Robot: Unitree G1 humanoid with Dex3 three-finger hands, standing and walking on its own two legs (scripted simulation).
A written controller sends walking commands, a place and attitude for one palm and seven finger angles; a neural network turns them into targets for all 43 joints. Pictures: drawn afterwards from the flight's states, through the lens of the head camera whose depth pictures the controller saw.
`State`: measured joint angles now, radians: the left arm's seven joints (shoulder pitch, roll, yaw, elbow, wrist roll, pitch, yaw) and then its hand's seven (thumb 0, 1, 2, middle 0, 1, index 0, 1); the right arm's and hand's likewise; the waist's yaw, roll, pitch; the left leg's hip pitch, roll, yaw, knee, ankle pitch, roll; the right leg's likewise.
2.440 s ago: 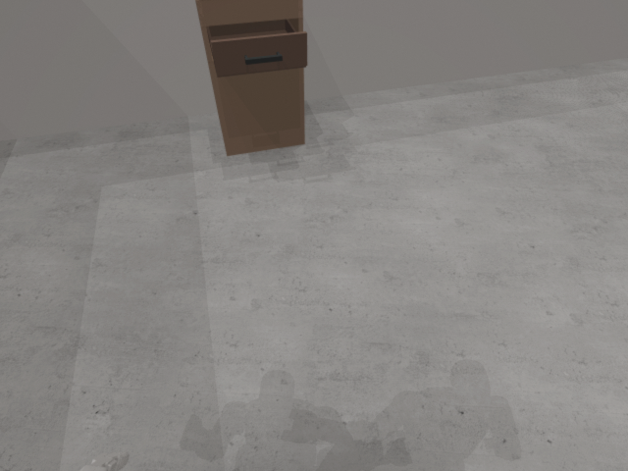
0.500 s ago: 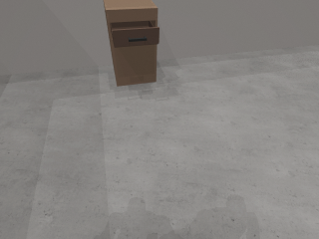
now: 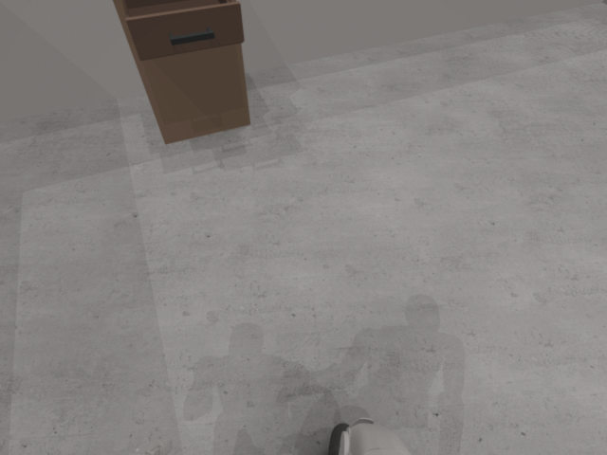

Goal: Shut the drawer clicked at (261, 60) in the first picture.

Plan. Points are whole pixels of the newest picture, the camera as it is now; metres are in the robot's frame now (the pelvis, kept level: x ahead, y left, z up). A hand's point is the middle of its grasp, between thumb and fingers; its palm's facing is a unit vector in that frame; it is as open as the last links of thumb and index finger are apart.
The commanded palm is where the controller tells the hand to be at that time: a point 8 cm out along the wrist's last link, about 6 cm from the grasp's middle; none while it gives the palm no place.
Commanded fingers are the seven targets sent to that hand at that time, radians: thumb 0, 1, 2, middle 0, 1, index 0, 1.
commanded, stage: walk to a spot facing it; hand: left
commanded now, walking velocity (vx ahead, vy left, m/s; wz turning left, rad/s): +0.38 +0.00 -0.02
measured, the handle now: (191, 35) +1.41 +0.38 -0.17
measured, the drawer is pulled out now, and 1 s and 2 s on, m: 0.16 0.16 0.16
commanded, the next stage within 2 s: turn to face it in 1.44 s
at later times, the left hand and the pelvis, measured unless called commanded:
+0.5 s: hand (170, 425) +0.19 +0.21 -0.18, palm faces +0.09 -0.98 -0.15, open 7.3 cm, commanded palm none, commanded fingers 0.00 0.90 0.90 -0.20 -0.30 -0.20 -0.30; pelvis +0.23 +0.03 +0.00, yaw +1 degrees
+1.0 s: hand (230, 219) +0.58 +0.15 -0.15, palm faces -0.02 -0.98 -0.22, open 7.3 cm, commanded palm none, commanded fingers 0.00 0.90 0.90 -0.20 -0.30 -0.20 -0.30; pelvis +0.46 -0.03 +0.00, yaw -1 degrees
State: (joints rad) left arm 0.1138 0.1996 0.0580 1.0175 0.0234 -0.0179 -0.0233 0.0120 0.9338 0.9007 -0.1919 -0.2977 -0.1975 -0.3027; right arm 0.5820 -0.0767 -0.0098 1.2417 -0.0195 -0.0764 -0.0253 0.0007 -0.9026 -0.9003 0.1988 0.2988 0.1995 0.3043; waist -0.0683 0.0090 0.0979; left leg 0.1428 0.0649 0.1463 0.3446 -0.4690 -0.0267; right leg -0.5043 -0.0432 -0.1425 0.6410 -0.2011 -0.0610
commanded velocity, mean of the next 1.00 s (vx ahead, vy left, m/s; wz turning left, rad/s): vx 0.38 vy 0.00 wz -0.03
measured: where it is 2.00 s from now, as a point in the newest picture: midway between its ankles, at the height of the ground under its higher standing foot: (301, 267)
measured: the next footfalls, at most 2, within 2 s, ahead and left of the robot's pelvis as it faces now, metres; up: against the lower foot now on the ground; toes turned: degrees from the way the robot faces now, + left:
right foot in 0.02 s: +0.17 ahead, -0.11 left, +0.00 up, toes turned -8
left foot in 0.42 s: +0.32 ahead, +0.13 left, +0.00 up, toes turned +12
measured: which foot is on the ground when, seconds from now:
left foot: down 0.00-0.04, up 0.06-0.40, down 0.42-0.92, up 0.94-1.00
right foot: up 0.00-0.00, down 0.02-0.44, up 0.46-0.90, down 0.92-1.00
